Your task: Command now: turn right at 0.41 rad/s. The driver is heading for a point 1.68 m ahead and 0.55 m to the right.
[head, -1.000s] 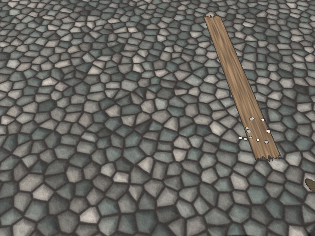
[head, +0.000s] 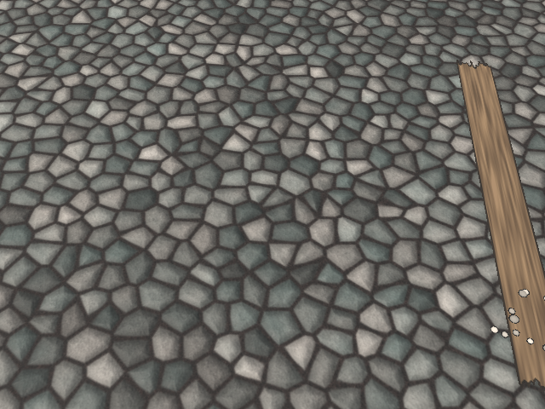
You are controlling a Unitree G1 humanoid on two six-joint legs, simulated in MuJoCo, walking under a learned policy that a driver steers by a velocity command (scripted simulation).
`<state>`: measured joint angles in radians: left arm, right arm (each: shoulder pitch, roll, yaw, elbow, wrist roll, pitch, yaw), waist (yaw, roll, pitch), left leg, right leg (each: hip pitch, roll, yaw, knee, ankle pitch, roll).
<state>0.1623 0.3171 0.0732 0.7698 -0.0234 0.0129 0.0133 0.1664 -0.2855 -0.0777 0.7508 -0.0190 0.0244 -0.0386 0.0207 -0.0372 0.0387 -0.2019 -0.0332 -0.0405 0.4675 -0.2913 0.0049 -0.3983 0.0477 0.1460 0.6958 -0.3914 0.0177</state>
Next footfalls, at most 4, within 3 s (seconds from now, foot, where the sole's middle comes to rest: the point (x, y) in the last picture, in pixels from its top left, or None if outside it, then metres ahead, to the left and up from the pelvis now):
0.28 right None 0.03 -0.15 -0.77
0.76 left None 0.40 -0.04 -0.77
1.24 right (446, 372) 0.56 -0.40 -0.77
1.80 left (394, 245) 0.93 -0.32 -0.77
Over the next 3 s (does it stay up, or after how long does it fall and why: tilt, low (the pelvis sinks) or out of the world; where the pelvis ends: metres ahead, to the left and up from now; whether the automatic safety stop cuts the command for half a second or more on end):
stays up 1.28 -0.58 -0.01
